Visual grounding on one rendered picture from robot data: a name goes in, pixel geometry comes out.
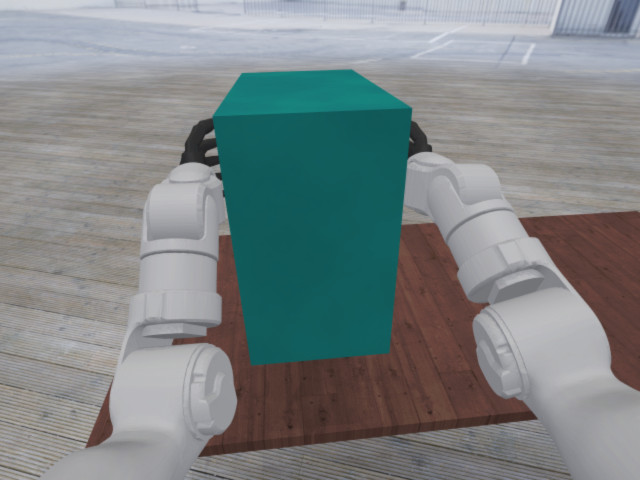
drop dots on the robot right upper arm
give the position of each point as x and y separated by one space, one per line
545 349

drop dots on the robot right hand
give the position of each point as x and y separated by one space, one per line
419 139

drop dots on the robot right forearm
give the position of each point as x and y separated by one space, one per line
497 260

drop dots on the robot left upper arm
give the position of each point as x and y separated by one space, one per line
166 403

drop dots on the carton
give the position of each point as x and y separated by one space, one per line
313 166

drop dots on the robot left hand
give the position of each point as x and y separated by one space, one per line
196 147

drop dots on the robot left forearm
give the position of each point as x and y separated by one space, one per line
178 269

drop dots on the table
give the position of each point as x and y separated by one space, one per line
431 379

